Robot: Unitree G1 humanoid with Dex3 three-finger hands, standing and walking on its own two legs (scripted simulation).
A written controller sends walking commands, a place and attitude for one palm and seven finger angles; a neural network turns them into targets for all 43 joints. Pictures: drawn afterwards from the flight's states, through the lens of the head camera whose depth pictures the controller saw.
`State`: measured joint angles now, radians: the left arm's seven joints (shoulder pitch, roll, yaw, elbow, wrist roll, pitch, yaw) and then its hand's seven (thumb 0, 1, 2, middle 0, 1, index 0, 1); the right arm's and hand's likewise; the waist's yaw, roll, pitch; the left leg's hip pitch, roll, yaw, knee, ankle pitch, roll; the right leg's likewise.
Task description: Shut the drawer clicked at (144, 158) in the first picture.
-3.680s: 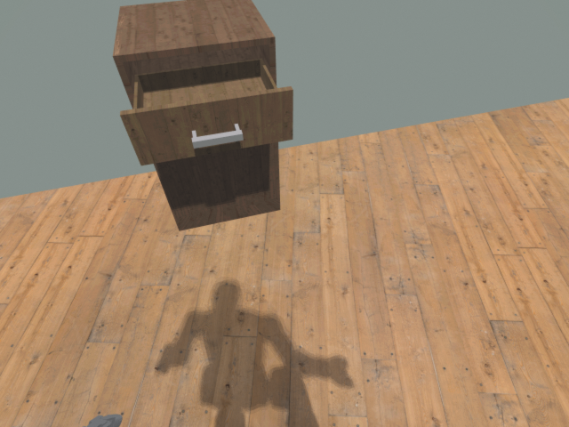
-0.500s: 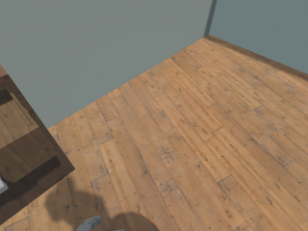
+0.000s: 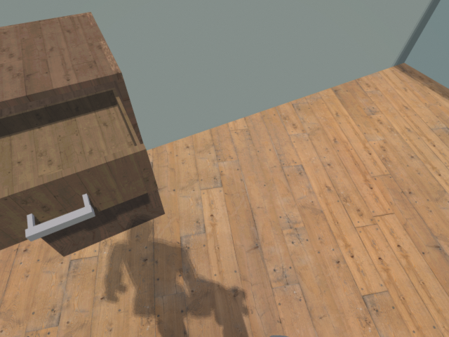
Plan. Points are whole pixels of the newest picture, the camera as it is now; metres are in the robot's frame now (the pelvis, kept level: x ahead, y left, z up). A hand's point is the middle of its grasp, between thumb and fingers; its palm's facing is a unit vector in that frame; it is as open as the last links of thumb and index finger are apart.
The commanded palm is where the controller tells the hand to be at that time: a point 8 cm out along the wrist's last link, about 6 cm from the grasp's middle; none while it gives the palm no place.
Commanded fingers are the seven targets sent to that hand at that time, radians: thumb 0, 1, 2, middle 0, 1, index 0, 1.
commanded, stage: turn to face it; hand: left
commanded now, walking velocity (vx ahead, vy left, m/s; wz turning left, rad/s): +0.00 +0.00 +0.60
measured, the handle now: (60, 215) +0.36 +0.38 -0.07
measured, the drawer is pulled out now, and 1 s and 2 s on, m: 0.29 0.29 0.29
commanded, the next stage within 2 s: take the last steps up to it in 0.74 s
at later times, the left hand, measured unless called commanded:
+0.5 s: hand out of the picture -0.07 +0.16 -0.16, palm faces +0.38 -0.89 -0.25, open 7.4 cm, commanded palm none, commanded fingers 0.00 0.90 0.90 -0.20 -0.30 -0.20 -0.30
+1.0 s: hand out of the picture -0.09 +0.17 -0.16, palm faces +0.47 -0.84 -0.26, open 7.4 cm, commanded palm none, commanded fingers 0.00 0.90 0.90 -0.20 -0.30 -0.20 -0.30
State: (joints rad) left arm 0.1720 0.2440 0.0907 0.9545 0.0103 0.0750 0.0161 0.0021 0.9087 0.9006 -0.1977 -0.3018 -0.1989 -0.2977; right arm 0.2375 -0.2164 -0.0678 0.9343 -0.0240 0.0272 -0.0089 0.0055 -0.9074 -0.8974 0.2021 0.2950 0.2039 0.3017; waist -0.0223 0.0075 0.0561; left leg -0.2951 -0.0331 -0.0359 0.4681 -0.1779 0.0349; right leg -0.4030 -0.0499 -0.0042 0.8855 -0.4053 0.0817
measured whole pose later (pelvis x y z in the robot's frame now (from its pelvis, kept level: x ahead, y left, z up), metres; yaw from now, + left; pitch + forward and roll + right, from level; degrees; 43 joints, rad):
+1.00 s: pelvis -0.06 -0.04 -0.01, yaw +27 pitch -2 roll +2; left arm 0.22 0.20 0.05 0.98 0.02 0.03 0.00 0.00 0.91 0.90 -0.20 -0.30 -0.20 -0.30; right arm 0.25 -0.18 -0.04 1.00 -0.03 0.03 -0.01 0.00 -0.91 -0.90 0.20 0.30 0.21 0.30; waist -0.01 0.02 0.03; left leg -0.21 -0.02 0.01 0.50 -0.25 0.01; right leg -0.22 -0.04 -0.06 0.60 -0.39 0.05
